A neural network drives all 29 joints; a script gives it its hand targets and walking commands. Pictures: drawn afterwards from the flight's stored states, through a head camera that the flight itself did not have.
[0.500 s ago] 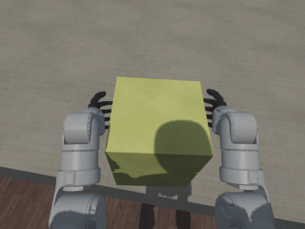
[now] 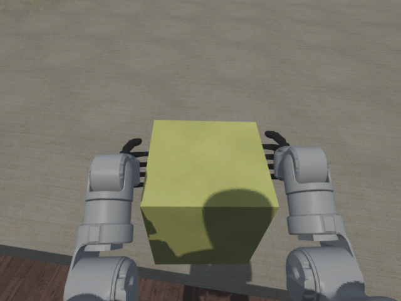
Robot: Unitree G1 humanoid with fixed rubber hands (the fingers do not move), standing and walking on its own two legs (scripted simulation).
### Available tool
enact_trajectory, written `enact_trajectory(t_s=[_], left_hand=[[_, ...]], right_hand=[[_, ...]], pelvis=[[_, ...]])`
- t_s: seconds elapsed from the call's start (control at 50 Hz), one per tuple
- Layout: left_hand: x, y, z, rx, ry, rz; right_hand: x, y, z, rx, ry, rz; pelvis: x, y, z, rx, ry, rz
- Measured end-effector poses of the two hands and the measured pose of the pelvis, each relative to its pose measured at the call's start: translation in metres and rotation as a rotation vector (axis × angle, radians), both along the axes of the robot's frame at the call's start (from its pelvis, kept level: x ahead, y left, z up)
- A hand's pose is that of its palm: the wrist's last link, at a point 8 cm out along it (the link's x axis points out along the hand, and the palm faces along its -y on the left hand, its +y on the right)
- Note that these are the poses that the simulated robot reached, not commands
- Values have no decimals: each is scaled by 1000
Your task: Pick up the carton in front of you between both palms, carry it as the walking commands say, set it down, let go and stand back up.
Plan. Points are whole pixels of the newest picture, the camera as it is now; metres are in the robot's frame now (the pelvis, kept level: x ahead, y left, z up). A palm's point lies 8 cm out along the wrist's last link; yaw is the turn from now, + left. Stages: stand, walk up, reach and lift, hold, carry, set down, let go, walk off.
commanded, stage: carry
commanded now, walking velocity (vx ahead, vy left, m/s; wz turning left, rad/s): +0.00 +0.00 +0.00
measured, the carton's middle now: (203, 195) +0.34 +0.00 +0.04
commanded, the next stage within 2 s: none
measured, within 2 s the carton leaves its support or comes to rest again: neither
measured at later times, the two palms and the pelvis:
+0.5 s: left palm (129, 177) +0.33 +0.14 +0.13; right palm (288, 170) +0.33 -0.16 +0.13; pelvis -0.02 -0.01 +0.00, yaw +0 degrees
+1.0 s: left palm (131, 179) +0.32 +0.13 +0.13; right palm (291, 173) +0.32 -0.16 +0.13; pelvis -0.03 -0.01 +0.00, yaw +0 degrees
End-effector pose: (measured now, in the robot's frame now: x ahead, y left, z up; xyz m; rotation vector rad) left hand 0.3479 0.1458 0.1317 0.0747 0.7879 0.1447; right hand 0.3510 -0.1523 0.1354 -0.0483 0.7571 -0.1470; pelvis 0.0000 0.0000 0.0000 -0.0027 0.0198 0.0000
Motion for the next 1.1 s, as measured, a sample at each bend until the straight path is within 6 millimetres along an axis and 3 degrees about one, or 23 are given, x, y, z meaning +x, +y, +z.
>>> enact_trajectory(t_s=[0.44, 1.1], left_hand=[[-18, -7, -2, 3, 14, -7], [-25, -12, 0, 4, 10, -5]], right_hand=[[-20, -7, -2, -5, 18, -1], [-28, -12, -3, -8, 21, -4]], pelvis=[[-21, -5, 0, 2, 1, -4], [-30, -11, 0, 4, 0, -6]])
